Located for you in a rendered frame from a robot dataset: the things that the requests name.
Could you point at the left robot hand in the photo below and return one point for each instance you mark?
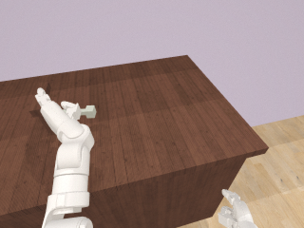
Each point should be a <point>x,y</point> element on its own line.
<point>53,114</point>

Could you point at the counter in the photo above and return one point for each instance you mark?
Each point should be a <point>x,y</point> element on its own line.
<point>166,142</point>

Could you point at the robot left forearm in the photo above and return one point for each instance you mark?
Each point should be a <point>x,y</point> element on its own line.
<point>69,190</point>

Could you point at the robot left upper arm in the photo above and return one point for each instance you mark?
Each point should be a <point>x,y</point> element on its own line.
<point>78,222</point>

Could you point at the tap lever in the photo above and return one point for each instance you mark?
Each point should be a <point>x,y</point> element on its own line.
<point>89,111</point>

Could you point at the right robot hand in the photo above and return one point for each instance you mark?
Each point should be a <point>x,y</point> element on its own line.
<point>229,217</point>

